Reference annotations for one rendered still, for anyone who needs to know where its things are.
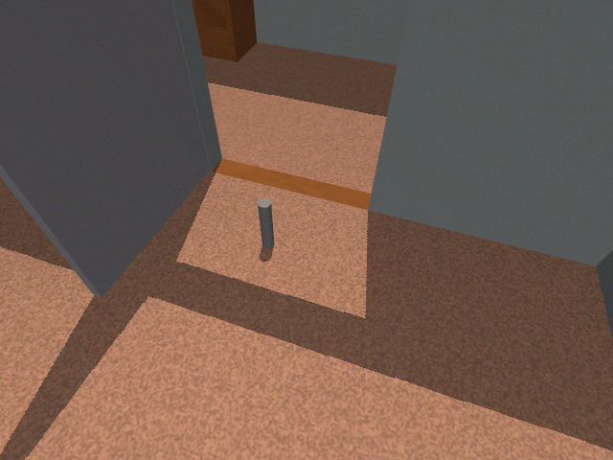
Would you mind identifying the bookshelf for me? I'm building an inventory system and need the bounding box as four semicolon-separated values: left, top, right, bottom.
192;0;257;62

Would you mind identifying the can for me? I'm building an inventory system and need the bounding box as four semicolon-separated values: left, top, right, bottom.
258;198;274;249

